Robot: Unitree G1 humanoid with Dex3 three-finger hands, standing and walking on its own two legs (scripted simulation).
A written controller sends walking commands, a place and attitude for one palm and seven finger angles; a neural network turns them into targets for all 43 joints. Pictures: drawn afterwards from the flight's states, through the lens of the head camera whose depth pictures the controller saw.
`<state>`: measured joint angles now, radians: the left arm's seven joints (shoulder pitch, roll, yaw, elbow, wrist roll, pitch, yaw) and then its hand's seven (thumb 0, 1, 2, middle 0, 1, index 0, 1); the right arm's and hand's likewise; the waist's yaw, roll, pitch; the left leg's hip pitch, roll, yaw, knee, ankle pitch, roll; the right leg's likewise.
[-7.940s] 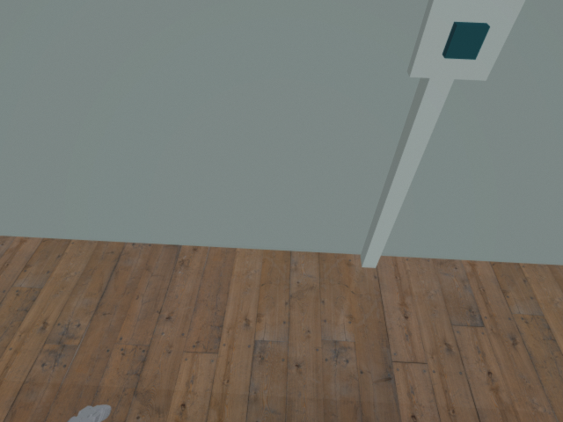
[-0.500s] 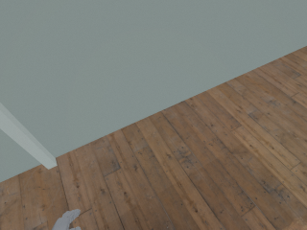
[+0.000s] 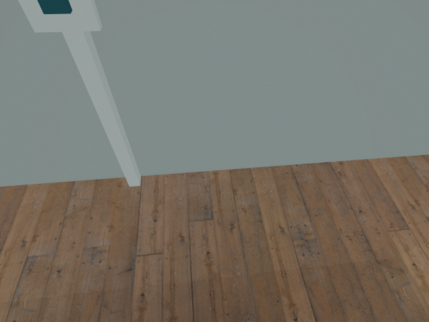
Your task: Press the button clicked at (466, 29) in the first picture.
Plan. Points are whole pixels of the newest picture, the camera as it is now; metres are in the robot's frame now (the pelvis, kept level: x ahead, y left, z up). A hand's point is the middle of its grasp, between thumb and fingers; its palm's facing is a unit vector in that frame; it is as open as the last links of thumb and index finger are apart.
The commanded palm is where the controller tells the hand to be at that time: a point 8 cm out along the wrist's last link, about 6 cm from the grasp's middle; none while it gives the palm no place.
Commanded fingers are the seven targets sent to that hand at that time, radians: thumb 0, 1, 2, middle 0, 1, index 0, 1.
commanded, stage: turn to face it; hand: left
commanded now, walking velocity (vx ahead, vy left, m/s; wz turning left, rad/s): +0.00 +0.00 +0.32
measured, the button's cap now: out of the picture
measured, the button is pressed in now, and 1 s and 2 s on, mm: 0 0 0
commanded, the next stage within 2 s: take the last steps up to it in 0.32 s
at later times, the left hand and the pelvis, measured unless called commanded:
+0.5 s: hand out of the picture +0.04 +0.18 -0.15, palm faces +0.18 -0.95 -0.26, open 7.3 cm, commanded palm none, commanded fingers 0.00 0.90 0.90 -0.20 -0.30 -0.20 -0.30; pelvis -0.01 -0.02 +0.00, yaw +8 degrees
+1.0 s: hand out of the picture -0.12 +0.22 -0.17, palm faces +0.39 -0.90 -0.18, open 7.4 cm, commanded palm none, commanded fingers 0.00 0.90 0.90 -0.20 -0.30 -0.20 -0.30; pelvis +0.05 +0.10 -0.01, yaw +15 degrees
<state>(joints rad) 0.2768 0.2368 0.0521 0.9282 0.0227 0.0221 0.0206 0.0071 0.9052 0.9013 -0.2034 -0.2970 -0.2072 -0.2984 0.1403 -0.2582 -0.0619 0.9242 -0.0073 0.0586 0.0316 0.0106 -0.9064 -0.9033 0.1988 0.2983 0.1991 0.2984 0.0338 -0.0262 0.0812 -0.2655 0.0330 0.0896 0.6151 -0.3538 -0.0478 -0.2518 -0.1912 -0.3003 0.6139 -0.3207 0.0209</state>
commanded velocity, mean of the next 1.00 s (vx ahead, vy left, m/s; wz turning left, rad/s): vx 0.18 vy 0.07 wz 0.17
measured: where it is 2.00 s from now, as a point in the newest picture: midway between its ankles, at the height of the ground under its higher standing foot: (164, 277)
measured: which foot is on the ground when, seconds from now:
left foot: up 0.00-0.00, down 0.02-0.44, up 0.46-0.96, down 0.98-1.00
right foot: down 0.00-0.00, up 0.02-0.42, down 0.44-0.98, up 1.00-1.00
